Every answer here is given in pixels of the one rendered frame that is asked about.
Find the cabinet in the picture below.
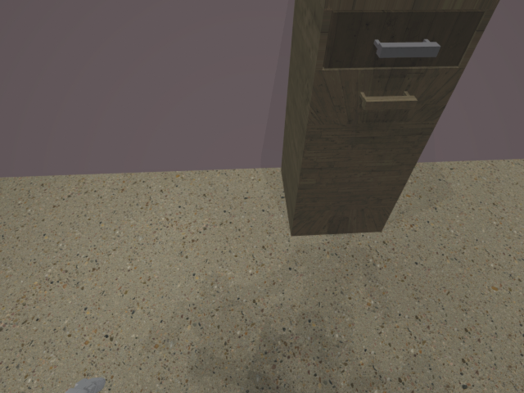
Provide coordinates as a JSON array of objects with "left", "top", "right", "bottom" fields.
[{"left": 281, "top": 0, "right": 499, "bottom": 236}]

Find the drawer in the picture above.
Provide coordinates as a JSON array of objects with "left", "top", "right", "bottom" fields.
[{"left": 323, "top": 9, "right": 485, "bottom": 68}]

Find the handle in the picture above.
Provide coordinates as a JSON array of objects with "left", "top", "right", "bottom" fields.
[
  {"left": 362, "top": 96, "right": 418, "bottom": 110},
  {"left": 373, "top": 39, "right": 440, "bottom": 58}
]

